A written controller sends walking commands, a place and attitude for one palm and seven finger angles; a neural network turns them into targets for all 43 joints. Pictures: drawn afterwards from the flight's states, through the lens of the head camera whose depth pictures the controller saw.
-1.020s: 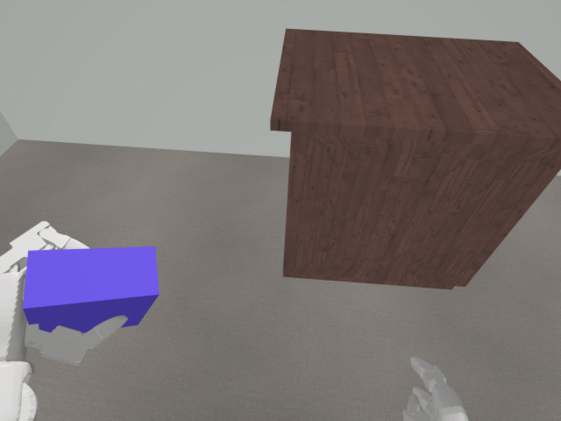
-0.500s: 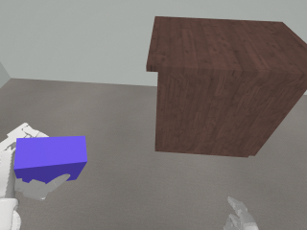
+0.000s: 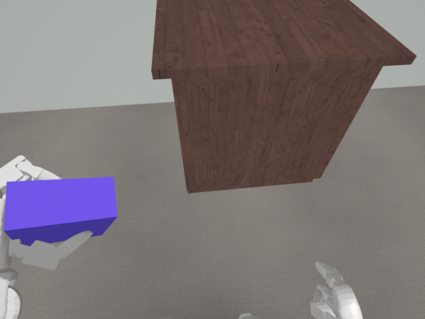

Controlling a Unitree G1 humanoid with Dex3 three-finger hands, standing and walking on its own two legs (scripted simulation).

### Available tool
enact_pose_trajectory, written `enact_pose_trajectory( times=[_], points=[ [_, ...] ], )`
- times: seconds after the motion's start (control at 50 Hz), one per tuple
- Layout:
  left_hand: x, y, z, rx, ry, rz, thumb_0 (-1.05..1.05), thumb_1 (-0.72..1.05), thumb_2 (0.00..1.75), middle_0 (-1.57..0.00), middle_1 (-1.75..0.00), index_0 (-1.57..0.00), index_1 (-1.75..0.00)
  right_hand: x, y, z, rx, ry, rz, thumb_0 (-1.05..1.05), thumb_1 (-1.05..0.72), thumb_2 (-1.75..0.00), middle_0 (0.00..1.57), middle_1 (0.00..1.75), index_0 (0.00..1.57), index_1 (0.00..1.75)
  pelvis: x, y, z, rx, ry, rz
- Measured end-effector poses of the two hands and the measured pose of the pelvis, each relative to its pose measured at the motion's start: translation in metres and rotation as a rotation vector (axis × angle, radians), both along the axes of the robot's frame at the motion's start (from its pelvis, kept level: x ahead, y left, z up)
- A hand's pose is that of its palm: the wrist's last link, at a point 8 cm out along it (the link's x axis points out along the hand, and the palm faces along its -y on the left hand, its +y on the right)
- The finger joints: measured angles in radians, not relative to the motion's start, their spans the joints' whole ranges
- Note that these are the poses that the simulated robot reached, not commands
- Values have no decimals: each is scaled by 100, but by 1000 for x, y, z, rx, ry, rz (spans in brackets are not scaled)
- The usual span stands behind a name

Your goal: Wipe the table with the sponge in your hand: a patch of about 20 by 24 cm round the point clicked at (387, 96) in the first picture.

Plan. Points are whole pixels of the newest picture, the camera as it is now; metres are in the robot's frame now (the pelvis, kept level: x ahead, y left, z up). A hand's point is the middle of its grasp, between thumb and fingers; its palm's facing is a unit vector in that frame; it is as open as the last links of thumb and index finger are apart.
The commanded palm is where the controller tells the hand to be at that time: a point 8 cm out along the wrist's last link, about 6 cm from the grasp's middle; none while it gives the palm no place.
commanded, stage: walk to a spot facing it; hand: left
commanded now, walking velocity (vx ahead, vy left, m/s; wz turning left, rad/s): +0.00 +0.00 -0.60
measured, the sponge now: (78, 212) +0.23 +0.21 +0.16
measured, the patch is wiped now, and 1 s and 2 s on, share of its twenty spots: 0.00 0.00 0.00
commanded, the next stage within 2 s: turn to face it in 1.04 s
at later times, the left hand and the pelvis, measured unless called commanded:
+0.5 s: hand (149, 182) +0.26 +0.11 +0.19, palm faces +0.07 -0.86 -0.51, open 9.7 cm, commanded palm +0.22 +0.17 +0.20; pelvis -0.01 -0.04 +0.02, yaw -18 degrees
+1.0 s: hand (267, 163) +0.31 -0.05 +0.17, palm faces -0.12 -0.87 -0.48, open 9.7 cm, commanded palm +0.28 +0.04 +0.20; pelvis +0.00 -0.12 -0.01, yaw -31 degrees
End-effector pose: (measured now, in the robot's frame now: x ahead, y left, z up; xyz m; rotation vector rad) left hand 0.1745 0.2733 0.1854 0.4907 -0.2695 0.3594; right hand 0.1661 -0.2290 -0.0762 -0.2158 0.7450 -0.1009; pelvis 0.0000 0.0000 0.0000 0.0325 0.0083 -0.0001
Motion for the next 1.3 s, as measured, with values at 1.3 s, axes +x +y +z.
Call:
enact_pose_trajectory(
  times=[1.3],
  points=[
    [152,-262,15,19,-94,-487,0,-45,98,-80,-133,-79,-133,-129,-226,8,-88,79,-588,1,-91,-90,20,30,19,30,50,-163,4,-34,-49,-468]
  ],
)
